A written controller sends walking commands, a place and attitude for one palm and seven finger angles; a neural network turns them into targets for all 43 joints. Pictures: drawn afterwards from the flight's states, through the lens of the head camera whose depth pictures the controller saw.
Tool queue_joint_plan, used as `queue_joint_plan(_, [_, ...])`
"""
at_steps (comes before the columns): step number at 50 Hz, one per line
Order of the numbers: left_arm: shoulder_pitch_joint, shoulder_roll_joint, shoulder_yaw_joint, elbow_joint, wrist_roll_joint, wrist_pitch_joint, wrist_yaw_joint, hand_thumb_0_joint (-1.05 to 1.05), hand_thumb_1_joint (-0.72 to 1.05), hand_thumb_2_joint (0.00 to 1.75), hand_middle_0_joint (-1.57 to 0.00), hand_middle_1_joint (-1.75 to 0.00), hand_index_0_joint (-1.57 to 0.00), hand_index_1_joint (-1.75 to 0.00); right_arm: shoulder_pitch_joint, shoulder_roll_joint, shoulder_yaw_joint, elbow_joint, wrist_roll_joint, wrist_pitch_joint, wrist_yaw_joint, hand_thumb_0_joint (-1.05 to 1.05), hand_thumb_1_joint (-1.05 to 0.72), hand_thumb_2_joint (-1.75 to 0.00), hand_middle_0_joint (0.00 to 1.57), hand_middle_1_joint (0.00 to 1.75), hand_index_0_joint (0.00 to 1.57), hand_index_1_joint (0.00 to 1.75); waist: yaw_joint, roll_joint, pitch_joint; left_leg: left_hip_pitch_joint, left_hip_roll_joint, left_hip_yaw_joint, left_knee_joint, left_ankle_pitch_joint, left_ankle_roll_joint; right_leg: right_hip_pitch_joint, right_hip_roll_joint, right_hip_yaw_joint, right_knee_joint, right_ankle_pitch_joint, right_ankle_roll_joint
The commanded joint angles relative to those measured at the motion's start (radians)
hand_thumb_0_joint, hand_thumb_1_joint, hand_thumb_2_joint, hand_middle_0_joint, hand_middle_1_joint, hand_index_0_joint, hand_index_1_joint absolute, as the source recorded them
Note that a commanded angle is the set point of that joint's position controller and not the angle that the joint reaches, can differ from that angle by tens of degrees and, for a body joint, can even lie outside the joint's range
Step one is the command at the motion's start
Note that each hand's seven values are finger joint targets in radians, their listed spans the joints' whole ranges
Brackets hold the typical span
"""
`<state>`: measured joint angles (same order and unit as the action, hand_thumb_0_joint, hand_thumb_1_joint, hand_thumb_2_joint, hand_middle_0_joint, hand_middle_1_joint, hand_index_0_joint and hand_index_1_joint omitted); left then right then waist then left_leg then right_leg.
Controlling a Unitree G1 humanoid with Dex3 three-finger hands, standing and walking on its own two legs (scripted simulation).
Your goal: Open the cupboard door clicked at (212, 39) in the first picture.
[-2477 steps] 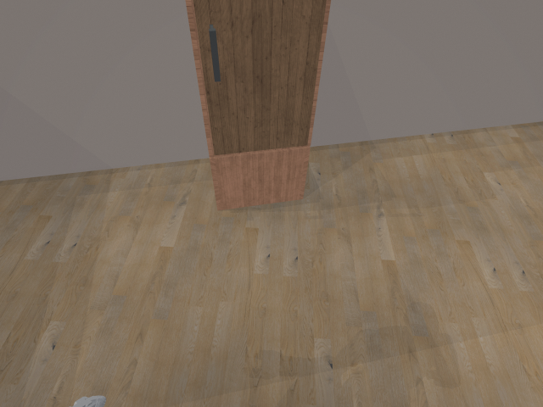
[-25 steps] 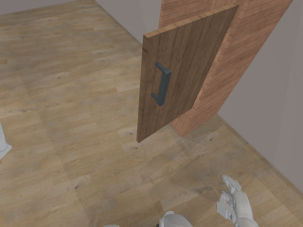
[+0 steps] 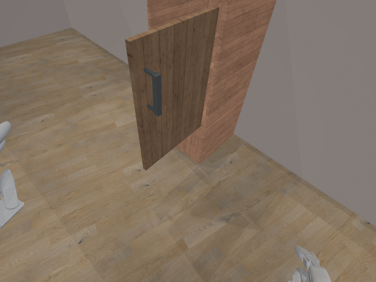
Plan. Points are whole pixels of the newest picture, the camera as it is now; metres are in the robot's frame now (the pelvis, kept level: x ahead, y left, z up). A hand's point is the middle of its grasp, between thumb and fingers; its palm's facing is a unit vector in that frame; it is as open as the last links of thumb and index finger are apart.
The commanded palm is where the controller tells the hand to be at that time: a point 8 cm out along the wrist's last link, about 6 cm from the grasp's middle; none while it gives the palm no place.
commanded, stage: stop stepping back and stand still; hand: left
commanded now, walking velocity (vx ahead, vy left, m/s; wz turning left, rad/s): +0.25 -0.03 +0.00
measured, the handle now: (152, 92) +0.65 +0.11 +0.02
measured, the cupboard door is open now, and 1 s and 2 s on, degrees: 92 92 92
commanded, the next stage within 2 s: let the arm hang, fingers relaxed in 0.46 s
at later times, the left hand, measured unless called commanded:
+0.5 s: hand (0, 232) +0.17 +0.25 +0.17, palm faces +0.42 -0.78 -0.46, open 7.4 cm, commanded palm +0.11 +0.29 +0.18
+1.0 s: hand out of the picture -0.03 +0.19 -0.17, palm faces +0.08 -0.97 -0.21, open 6.9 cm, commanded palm none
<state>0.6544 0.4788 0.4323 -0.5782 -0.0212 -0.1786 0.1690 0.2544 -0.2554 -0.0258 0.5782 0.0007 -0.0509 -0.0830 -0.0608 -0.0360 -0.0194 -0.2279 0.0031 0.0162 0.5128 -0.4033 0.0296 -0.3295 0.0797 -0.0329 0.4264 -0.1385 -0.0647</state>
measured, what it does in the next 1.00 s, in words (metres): steps on the spot: right foot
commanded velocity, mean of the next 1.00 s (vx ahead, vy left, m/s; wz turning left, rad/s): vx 0.07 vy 0.00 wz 0.00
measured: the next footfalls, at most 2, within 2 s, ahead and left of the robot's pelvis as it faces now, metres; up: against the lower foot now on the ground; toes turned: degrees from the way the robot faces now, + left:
right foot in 0.22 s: +0.00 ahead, -0.10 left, +0.00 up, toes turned -2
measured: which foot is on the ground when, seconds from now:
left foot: down 0.00-1.00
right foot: down 0.00-0.02, up 0.04-0.20, down 0.22-1.00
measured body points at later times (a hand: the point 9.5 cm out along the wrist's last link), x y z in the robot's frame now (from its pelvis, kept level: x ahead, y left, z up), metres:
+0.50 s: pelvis -0.03 -0.01 -0.01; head -0.04 +0.01 +0.44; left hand +0.14 +0.29 +0.19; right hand +0.12 -0.25 -0.09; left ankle -0.02 +0.11 -0.74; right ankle -0.04 -0.10 -0.74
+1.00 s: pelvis -0.02 +0.00 +0.00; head +0.00 +0.01 +0.45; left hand -0.03 +0.24 -0.16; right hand -0.02 -0.23 -0.15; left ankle -0.01 +0.11 -0.74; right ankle -0.04 -0.10 -0.74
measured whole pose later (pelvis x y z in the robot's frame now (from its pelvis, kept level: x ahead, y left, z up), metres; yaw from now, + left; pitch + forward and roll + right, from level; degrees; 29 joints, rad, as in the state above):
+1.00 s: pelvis -0.02 +0.00 +0.00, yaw +2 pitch -1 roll -1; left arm 0.29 0.21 0.03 1.04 0.01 0.02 0.02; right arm 0.29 -0.16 0.00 1.06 -0.02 0.03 -0.02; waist 0.01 -0.02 0.07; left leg -0.23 0.02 0.03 0.47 -0.23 0.01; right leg -0.16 0.01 -0.09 0.43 -0.26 -0.02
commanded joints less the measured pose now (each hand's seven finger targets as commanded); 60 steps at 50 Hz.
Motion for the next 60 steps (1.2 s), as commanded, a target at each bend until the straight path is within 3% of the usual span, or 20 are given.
queue_joint_plan(1, [-0.039,0.135,0.149,-0.153,0.006,-0.094,0.025,0.0,0.9,0.9,-0.2,-0.3,-0.2,-0.3,-0.086,-0.116,-0.033,-0.145,-0.003,-0.092,0.004,0.0,-0.9,-0.9,0.2,0.3,0.2,0.3,0.055,0.292,-0.017,-0.099,0.235,-0.323,-0.357,-0.269,0.109,0.054,-0.054,0.068,0.157,-0.252,0.076])
queue_joint_plan(3, [-0.151,0.157,0.151,-0.154,0.034,-0.092,0.024,0.0,0.9,0.9,-0.2,-0.3,-0.2,-0.3,-0.108,-0.09,-0.024,-0.119,-0.017,-0.113,-0.003,0.0,-0.9,-0.9,0.2,0.3,0.2,0.3,0.031,0.354,0.063,-0.265,0.255,-0.321,-0.422,-0.404,0.123,0.046,-0.043,0.007,0.4,-0.233,0.08])
queue_joint_plan(4, [-0.162,0.125,0.12,-0.122,0.038,-0.091,0.021,0.0,0.9,0.9,-0.2,-0.3,-0.2,-0.3,-0.097,-0.085,-0.024,-0.102,-0.018,-0.125,-0.002,0.0,-0.9,-0.9,0.2,0.3,0.2,0.3,0.032,0.267,0.082,-0.257,0.253,-0.307,-0.382,-0.336,0.132,0.034,-0.056,0.005,0.403,-0.257,0.078])
queue_joint_plan(9, [-0.23,0.065,0.031,-0.06,0.034,-0.075,0.007,0.0,0.9,0.9,-0.2,-0.3,-0.2,-0.3,-0.1,-0.105,-0.021,-0.064,-0.012,-0.129,-0.009,0.0,-0.9,-0.9,0.2,0.3,0.2,0.3,0.036,0.189,0.073,-0.21,0.168,-0.16,-0.225,-0.165,0.076,0.176,-0.066,-0.038,0.036,-0.246,0.052])
queue_joint_plan(13, [-0.334,0.144,0.08,-0.059,0.021,-0.082,0.009,0.0,0.9,0.9,-0.2,-0.3,-0.2,-0.3,-0.106,-0.082,-0.034,-0.054,-0.006,-0.119,-0.001,0.0,-0.9,-0.9,0.2,0.3,0.2,0.3,0.049,-0.182,0.002,-0.281,-0.003,0.024,0.336,-0.041,-0.008,0.126,-0.391,0.512,-0.231,-0.529,-0.132])
queue_joint_plan(14, [-0.297,0.124,0.076,-0.04,0.015,-0.081,0.005,0.0,0.9,0.9,-0.2,-0.3,-0.2,-0.3,-0.103,-0.083,-0.044,-0.049,-0.003,-0.116,0.0,0.0,-0.9,-0.9,0.2,0.3,0.2,0.3,0.057,-0.148,0.021,-0.298,0.01,-0.005,0.443,-0.033,-0.011,0.108,-0.407,0.526,-0.251,-0.49,-0.153])
queue_joint_plan(17, [-0.218,0.135,0.115,-0.073,0.011,-0.098,0.002,0.0,0.9,0.9,-0.2,-0.3,-0.2,-0.3,-0.107,-0.047,-0.012,-0.06,-0.011,-0.105,0.008,0.0,-0.9,-0.9,0.2,0.3,0.2,0.3,0.048,-0.064,0.014,-0.197,0.056,0.005,0.284,0.024,-0.008,0.056,-0.359,0.302,-0.176,-0.263,-0.13])
queue_joint_plan(20, [-0.17,0.121,0.119,-0.117,0.0,-0.106,0.011,0.0,0.9,0.9,-0.2,-0.3,-0.2,-0.3,-0.115,-0.038,0.001,-0.077,-0.014,-0.111,-0.007,0.0,-0.9,-0.9,0.2,0.3,0.2,0.3,0.042,0.042,-0.003,0.032,0.025,0.058,-0.05,0.104,0.003,-0.013,-0.256,0.19,-0.087,-0.314,-0.053])
queue_joint_plan(23, [-0.157,0.11,0.125,-0.121,-0.009,-0.114,0.015,0.0,0.9,0.9,-0.2,-0.3,-0.2,-0.3,-0.107,-0.073,-0.014,-0.1,-0.003,-0.121,-0.014,0.0,-0.9,-0.9,0.2,0.3,0.2,0.3,0.052,0.251,-0.038,0.064,0.254,-0.284,-0.209,0.091,0.101,-0.034,-0.083,0.029,0.202,-0.204,0.058])
queue_joint_plan(24, [-0.155,0.113,0.132,-0.094,-0.003,-0.107,0.01,0.0,0.9,0.9,-0.2,-0.3,-0.2,-0.3,-0.105,-0.058,-0.006,-0.085,-0.009,-0.123,-0.012,0.0,-0.9,-0.9,0.2,0.3,0.2,0.3,0.044,0.266,-0.021,0.007,0.275,-0.301,-0.255,0.09,0.114,-0.016,-0.075,0.005,0.264,-0.272,0.067])
queue_joint_plan(27, [-0.186,0.097,0.103,-0.067,0.006,-0.096,0.004,0.0,0.9,0.9,-0.2,-0.3,-0.2,-0.3,-0.099,-0.07,-0.008,-0.079,-0.005,-0.137,-0.008,0.0,-0.9,-0.9,0.2,0.3,0.2,0.3,0.048,0.181,0.009,-0.031,0.238,-0.171,-0.157,0.303,0.092,0.061,-0.092,-0.004,0.138,-0.204,0.068])
queue_joint_plan(28, [-0.175,-0.185,-0.341,0.675,0.064,0.06,-0.131,0.0,0.9,0.9,-0.2,-0.3,-0.2,-0.3,-0.099,-0.137,-0.055,0.145,-0.004,-0.172,0.071,0.0,-0.9,-0.9,0.2,0.3,0.2,0.3,0.007,0.122,0.002,-0.021,0.144,-0.038,0.019,0.539,0.025,-0.004,-0.141,0.008,0.166,0.106,0.057])
queue_joint_plan(29, [-0.179,-0.204,-0.319,0.714,0.063,0.162,-0.155,0.0,0.9,0.9,-0.2,-0.3,-0.2,-0.3,-0.031,-0.106,-0.053,0.132,0.001,-0.079,0.082,0.0,-0.9,-0.9,0.2,0.3,0.2,0.3,0.039,0.075,-0.056,-0.058,0.12,-0.019,0.027,0.574,0.0,0.058,-0.18,0.054,0.147,0.194,0.049])
queue_joint_plan(32, [-0.272,-0.158,-0.334,0.858,0.064,0.176,-0.159,0.0,0.9,0.9,-0.2,-0.3,-0.2,-0.3,-0.012,-0.043,-0.02,0.126,-0.016,-0.012,0.078,0.0,-0.9,-0.9,0.2,0.3,0.2,0.3,0.046,-0.274,-0.06,-0.124,0.042,0.006,0.147,0.239,-0.018,0.103,-0.28,0.148,0.028,0.295,-0.012])
queue_joint_plan(33, [-0.303,-0.137,-0.33,0.928,0.064,0.169,-0.155,0.0,0.9,0.9,-0.2,-0.3,-0.2,-0.3,-0.017,-0.051,-0.022,0.128,-0.024,0.005,0.082,0.0,-0.9,-0.9,0.2,0.3,0.2,0.3,0.047,-0.302,-0.044,-0.176,0.019,0.01,0.176,0.141,-0.023,0.168,-0.306,0.167,0.018,0.398,-0.048])
queue_joint_plan(36, [-0.344,-0.116,-0.343,1.121,0.055,0.172,-0.142,0.0,0.9,0.9,-0.2,-0.3,-0.2,-0.3,-0.051,-0.048,-0.025,0.164,-0.029,0.044,0.077,0.0,-0.9,-0.9,0.2,0.3,0.2,0.3,0.058,-0.176,-0.002,-0.167,0.014,-0.003,0.149,0.038,-0.021,0.227,-0.317,0.161,0.034,0.545,-0.084])
queue_joint_plan(39, [-0.397,-0.143,-0.375,1.28,0.037,0.178,-0.14,0.0,0.9,0.9,-0.2,-0.3,-0.2,-0.3,-0.017,-0.059,-0.002,0.26,-0.034,0.049,0.075,0.0,-0.9,-0.9,0.2,0.3,0.2,0.3,0.049,0.1,0.002,0.016,0.101,-0.079,-0.048,0.462,0.001,0.109,-0.188,0.063,0.055,0.136,0.016])
queue_joint_plan(42, [-0.354,-0.184,-0.376,1.437,0.035,0.179,-0.144,0.0,0.9,0.9,-0.2,-0.3,-0.2,-0.3,-0.027,-0.043,0.01,0.333,-0.029,0.044,0.06,0.0,-0.9,-0.9,0.2,0.3,0.2,0.3,0.069,0.257,0.021,-0.027,0.129,-0.12,-0.134,0.399,0.026,0.169,-0.151,0.039,0.0,-0.045,0.031])
queue_joint_plan(48, [-0.345,-0.192,-0.393,1.581,0.028,0.163,-0.143,0.0,0.9,0.9,-0.2,-0.3,-0.2,-0.3,0.052,-0.013,0.006,0.432,-0.017,0.046,0.05,0.0,-0.9,-0.9,0.2,0.3,0.2,0.3,0.056,0.083,-0.025,0.058,0.109,-0.074,-0.123,0.392,0.01,0.204,-0.178,0.044,-0.068,0.074,0.012])
queue_joint_plan(60, [-0.304,-0.218,-0.415,1.709,0.027,0.17,-0.134,0.0,0.9,0.9,-0.2,-0.3,-0.2,-0.3,0.093,0.017,0.014,0.538,-0.018,0.054,0.049,0.0,-0.9,-0.9,0.2,0.3,0.2,0.3,0.053,0.028,0.102,0.042,0.098,-0.063,-0.199,0.238,0.008,0.128,-0.181,0.056,-0.113,-0.083,0.018])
